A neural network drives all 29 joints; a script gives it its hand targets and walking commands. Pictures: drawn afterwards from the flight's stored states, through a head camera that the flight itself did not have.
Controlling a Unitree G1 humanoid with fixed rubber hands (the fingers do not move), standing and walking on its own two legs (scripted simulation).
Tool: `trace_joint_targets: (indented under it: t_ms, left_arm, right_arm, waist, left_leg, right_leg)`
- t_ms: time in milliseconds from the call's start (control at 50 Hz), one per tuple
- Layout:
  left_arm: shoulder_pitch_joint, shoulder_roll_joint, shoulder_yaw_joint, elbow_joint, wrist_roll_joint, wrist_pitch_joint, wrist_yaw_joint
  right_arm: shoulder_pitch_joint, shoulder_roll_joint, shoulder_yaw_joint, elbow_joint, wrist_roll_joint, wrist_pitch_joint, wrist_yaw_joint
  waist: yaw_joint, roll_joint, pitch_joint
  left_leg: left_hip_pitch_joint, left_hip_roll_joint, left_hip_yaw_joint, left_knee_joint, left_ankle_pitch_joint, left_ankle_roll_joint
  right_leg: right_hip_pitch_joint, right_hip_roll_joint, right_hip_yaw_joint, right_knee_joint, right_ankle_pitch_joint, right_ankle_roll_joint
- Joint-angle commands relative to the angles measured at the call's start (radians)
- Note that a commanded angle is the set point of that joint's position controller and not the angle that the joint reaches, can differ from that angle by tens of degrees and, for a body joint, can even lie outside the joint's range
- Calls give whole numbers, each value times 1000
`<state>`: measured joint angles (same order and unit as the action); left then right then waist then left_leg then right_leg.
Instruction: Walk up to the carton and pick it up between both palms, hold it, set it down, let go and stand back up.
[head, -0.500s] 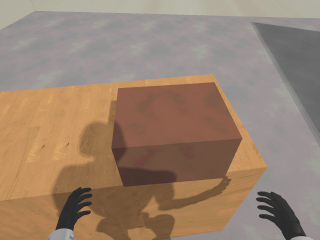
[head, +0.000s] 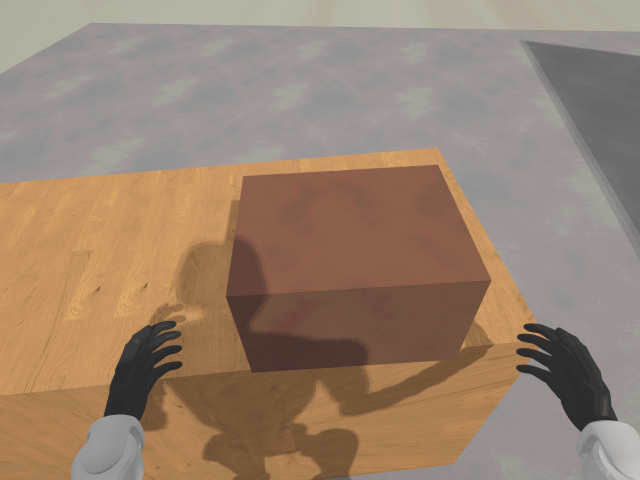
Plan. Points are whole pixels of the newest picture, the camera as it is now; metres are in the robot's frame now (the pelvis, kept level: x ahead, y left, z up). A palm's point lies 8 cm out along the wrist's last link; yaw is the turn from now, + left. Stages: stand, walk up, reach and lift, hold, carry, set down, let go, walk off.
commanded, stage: reach and lift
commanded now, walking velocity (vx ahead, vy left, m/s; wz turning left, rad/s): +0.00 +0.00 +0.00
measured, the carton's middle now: (347, 266) +0.44 +0.02 +0.01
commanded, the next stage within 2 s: none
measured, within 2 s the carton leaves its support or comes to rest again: neither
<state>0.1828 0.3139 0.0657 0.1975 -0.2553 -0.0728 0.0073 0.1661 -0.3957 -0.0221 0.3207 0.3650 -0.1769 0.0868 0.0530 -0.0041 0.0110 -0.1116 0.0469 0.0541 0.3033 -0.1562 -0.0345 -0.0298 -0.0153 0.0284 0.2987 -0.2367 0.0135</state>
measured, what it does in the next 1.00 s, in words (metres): stands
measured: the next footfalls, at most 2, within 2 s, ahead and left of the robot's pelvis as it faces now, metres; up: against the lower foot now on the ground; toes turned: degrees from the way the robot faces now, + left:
none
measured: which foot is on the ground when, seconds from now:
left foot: down 0.00-1.00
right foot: down 0.00-1.00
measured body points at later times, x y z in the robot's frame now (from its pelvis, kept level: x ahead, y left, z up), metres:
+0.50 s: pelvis +0.00 +0.00 +0.00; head +0.01 +0.00 +0.45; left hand +0.30 +0.27 +0.09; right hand +0.32 -0.26 +0.08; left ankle +0.00 +0.14 -0.75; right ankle -0.05 -0.13 -0.75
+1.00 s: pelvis -0.01 +0.00 +0.00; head +0.01 +0.00 +0.45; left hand +0.37 +0.28 +0.15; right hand +0.40 -0.26 +0.14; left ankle +0.00 +0.14 -0.75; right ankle -0.05 -0.13 -0.75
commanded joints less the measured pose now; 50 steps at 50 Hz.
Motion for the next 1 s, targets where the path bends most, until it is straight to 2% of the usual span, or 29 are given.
trace_joint_targets:
  t_ms: [0,20,60,100,120,140,160,180,220,260,280,300,360,380,400,440,460,520,560,580,620,680,740,780,800,860,940,960,980]
  left_arm:
    - [-212,114,18,-86,-19,5,12]
    - [-244,128,29,-63,-33,26,10]
    - [-258,132,44,-90,-32,74,13]
    - [-253,145,79,-114,-22,116,5]
    - [-280,159,94,-128,-15,135,-3]
    - [-258,143,123,-122,1,157,-9]
    - [-324,160,130,-147,0,172,-19]
    - [-300,148,143,-129,-1,189,-27]
    - [-349,159,155,-150,10,218,-34]
    - [-387,150,151,-175,4,249,-37]
    - [-397,149,150,-190,13,266,-38]
    - [-381,157,167,-198,19,282,-40]
    - [-397,148,171,-173,31,354,-53]
    - [-415,153,171,-226,24,365,-53]
    - [-460,170,175,-236,10,375,-50]
    - [-506,189,176,-240,4,388,-38]
    - [-540,195,175,-254,2,388,-37]
    - [-591,222,177,-196,-17,389,-27]
    - [-660,229,159,-158,-47,383,-22]
    - [-659,227,147,-123,-45,390,-20]
    - [-699,230,148,-115,-33,409,-18]
    - [-743,249,167,-104,-9,463,-32]
    - [-779,267,199,-38,13,510,-40]
    - [-795,275,213,-71,21,522,-40]
    - [-863,291,203,-83,11,522,-37]
    - [-924,285,187,-67,6,538,-23]
    - [-1039,295,149,4,-21,563,-11]
    - [-1011,282,145,41,-18,575,-11]
    - [-1045,304,145,39,-16,579,-12]
  right_arm:
    - [-188,-152,-61,-78,18,22,-3]
    - [-220,-157,-59,-84,15,44,-4]
    - [-258,-179,-58,-114,18,71,-10]
    - [-275,-182,-39,-139,42,88,-19]
    - [-298,-195,-32,-153,60,95,-26]
    - [-289,-199,-24,-114,60,104,-33]
    - [-325,-211,-32,-129,57,112,-42]
    - [-330,-218,-18,-124,52,118,-48]
    - [-377,-228,-42,-122,60,140,-54]
    - [-391,-235,-38,-115,78,162,-53]
    - [-393,-230,-18,-124,96,171,-52]
    - [-395,-234,-21,-139,95,180,-53]
    - [-412,-241,-20,-79,110,228,-58]
    - [-427,-260,-33,-110,100,235,-57]
    - [-484,-274,-35,-147,104,240,-55]
    - [-521,-279,-54,-135,103,260,-51]
    - [-546,-269,-53,-147,97,267,-47]
    - [-616,-276,-66,-146,94,289,-40]
    - [-668,-286,-78,-115,84,299,-38]
    - [-676,-293,-69,-77,85,306,-35]
    - [-706,-300,-56,-33,101,321,-35]
    - [-785,-340,-35,-16,125,338,-40]
    - [-829,-346,-13,42,130,363,-54]
    - [-841,-334,1,40,152,369,-54]
    - [-905,-358,-10,29,158,367,-54]
    - [-963,-365,-2,77,159,385,-36]
    - [-1079,-383,-10,113,170,410,-22]
    - [-1072,-387,0,148,171,419,-19]
    - [-1089,-394,6,166,181,425,-17]
  waist:
    - [-11,27,-77]
    - [-15,6,-68]
    - [1,-39,-121]
    - [14,-59,-146]
    - [9,-53,-167]
    - [13,-60,-180]
    - [-8,-70,-187]
    - [-6,-81,-183]
    - [1,-37,-183]
    - [-9,-16,-180]
    - [-3,16,-203]
    - [4,-13,-193]
    - [-14,20,-137]
    - [-25,0,-172]
    - [-17,-5,-199]
    - [-20,12,-198]
    - [-23,-8,-208]
    - [-12,-5,-243]
    - [-18,-10,-261]
    - [-20,-22,-253]
    - [-16,11,-313]
    - [-25,-25,-365]
    - [-11,-37,-318]
    - [-10,-50,-342]
    - [-15,-15,-373]
    - [-8,4,-378]
    - [-17,7,-416]
    - [-16,-12,-394]
    - [-13,10,-406]
  left_leg:
    - [244,-51,-24,22,178,-9]
    - [216,-52,-21,17,141,1]
    - [215,-57,-13,16,178,6]
    - [211,-66,-7,35,267,10]
    - [222,-68,-11,43,314,8]
    - [234,-69,-12,53,341,6]
    - [240,-72,-11,52,322,1]
    - [249,-70,-16,47,339,7]
    - [228,-75,-3,38,303,3]
    - [232,-70,-11,39,340,-3]
    - [249,-74,-7,45,371,-8]
    - [248,-72,-9,44,376,-6]
    - [243,-69,-9,37,351,-11]
    - [254,-65,-11,37,352,-19]
    - [251,-67,-14,34,326,-11]
    - [234,-64,-10,29,297,-7]
    - [221,-65,-7,28,287,-3]
    - [204,-62,-11,28,230,8]
    - [190,-52,-17,30,216,9]
    - [193,-55,-20,38,229,15]
    - [211,-50,-15,50,275,9]
    - [225,-52,-20,70,359,1]
    - [177,-62,-13,62,340,10]
    - [158,-62,-9,68,372,10]
    - [150,-62,-8,76,365,8]
    - [163,-59,-9,70,340,0]
    - [153,-50,-14,69,307,3]
    - [156,-49,-19,74,315,6]
    - [143,-50,-14,77,300,8]
  right_leg:
    - [-274,41,-9,-94,24,-39]
    - [-272,33,-6,-102,2,-35]
    - [-248,41,-5,-83,60,-30]
    - [-193,48,-1,-58,201,-15]
    - [-161,48,1,-52,290,-2]
    - [-141,55,0,-36,325,-1]
    - [-131,56,-10,-43,322,8]
    - [-133,56,-9,-41,357,15]
    - [-141,57,-7,-49,308,9]
    - [-154,58,-8,-61,319,-1]
    - [-154,60,-7,-58,340,-2]
    - [-141,62,-7,-62,347,1]
    - [-149,65,-10,-75,302,-7]
    - [-154,68,-19,-75,299,-6]
    - [-177,65,-24,-73,287,2]
    - [-176,61,-16,-73,258,-6]
    - [-188,62,-22,-74,256,3]
    - [-216,55,-18,-66,205,3]
    - [-235,51,-13,-62,189,-6]
    - [-234,47,-14,-59,217,-7]
    - [-198,54,-12,-47,253,-7]
    - [-153,66,-24,-34,377,7]
    - [-111,67,-25,-22,417,17]
    - [-91,65,-18,-3,481,28]
    - [-89,66,-21,0,465,24]
    - [-144,75,-34,-14,373,16]
    - [-182,71,-33,-23,341,6]
    - [-186,71,-31,-18,355,7]
    - [-183,70,-30,-15,350,6]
